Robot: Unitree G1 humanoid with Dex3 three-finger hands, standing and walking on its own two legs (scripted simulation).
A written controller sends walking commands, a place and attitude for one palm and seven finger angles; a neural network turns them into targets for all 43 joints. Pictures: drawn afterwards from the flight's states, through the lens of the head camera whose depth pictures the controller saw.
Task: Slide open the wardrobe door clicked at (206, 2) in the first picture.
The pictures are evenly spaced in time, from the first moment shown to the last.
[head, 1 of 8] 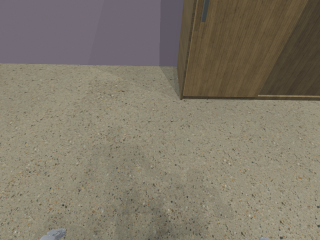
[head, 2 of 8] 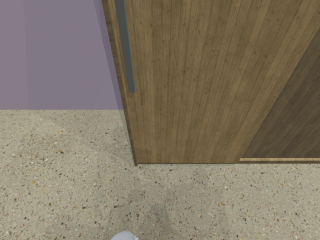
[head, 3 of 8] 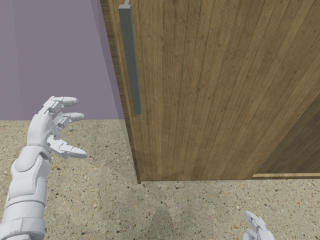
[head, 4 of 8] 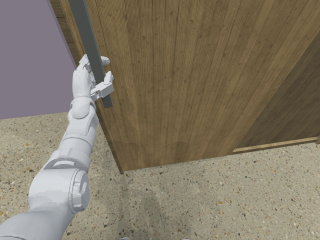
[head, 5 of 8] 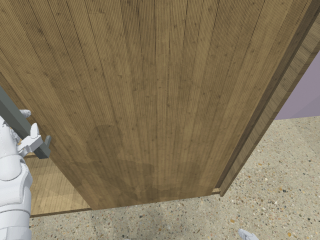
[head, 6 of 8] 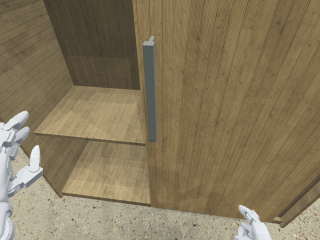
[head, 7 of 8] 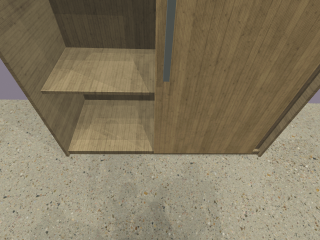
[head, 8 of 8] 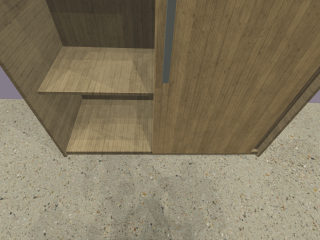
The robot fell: no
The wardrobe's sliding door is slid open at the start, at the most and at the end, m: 0.00 0.60 0.60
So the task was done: yes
